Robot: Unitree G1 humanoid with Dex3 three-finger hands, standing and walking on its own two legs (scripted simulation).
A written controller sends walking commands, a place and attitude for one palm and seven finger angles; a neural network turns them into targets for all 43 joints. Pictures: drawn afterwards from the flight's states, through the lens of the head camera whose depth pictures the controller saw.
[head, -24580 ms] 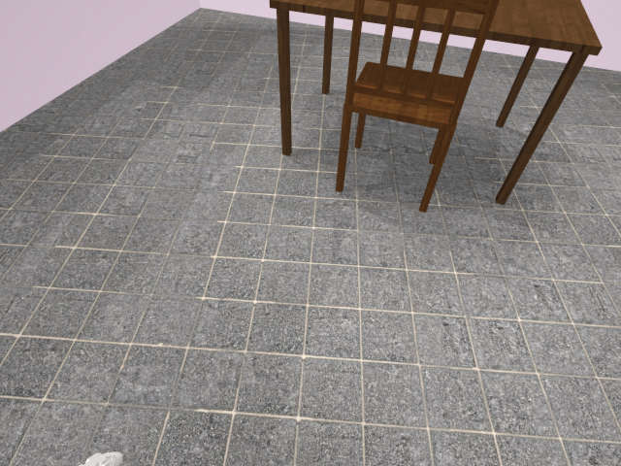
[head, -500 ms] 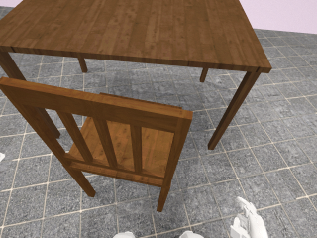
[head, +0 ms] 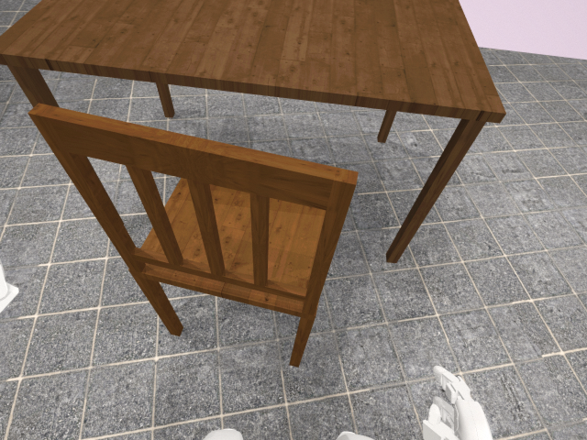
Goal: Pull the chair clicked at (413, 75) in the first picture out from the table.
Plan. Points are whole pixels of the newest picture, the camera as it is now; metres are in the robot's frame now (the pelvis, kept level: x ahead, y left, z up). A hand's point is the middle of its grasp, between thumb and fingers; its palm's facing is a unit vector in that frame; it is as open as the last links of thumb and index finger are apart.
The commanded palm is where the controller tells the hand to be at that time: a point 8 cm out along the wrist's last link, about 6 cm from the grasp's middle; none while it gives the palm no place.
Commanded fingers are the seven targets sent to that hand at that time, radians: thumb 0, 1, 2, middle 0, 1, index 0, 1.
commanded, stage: step back with the hand held close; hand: left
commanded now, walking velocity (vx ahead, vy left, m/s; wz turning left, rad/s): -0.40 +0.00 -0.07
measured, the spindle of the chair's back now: (209, 232) +0.43 +0.19 -0.06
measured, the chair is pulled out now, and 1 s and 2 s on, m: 0.22 0.22 0.22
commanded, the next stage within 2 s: stop stepping back and stand still in 0.18 s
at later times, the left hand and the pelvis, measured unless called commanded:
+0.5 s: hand out of the picture +0.08 +0.24 +0.18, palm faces +0.37 -0.78 -0.51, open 7.4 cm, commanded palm +0.03 +0.28 +0.18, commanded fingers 0.00 0.90 0.90 -0.20 -0.30 -0.20 -0.30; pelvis -0.13 -0.01 +0.00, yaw -2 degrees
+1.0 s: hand out of the picture +0.04 +0.24 +0.18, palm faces +0.41 -0.79 -0.46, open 7.4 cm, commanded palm -0.01 +0.27 +0.18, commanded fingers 0.00 0.90 0.90 -0.20 -0.30 -0.20 -0.30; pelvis -0.17 -0.02 +0.00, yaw -3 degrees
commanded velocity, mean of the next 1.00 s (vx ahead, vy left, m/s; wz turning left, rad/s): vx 0.01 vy -0.02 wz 0.00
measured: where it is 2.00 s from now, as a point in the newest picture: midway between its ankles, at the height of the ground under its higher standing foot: outside the picture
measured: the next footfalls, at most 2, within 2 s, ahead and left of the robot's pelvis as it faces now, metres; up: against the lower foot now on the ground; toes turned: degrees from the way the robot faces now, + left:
right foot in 0.06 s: +0.01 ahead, -0.15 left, +0.00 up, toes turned -5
left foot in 0.30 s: -0.02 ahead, +0.12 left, +0.00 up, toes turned -1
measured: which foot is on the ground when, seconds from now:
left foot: down 0.00-0.10, up 0.12-0.28, down 0.30-0.52, up 0.54-0.64, down 0.66-1.00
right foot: up 0.00-0.04, down 0.06-0.68, up 0.70-0.90, down 0.92-1.00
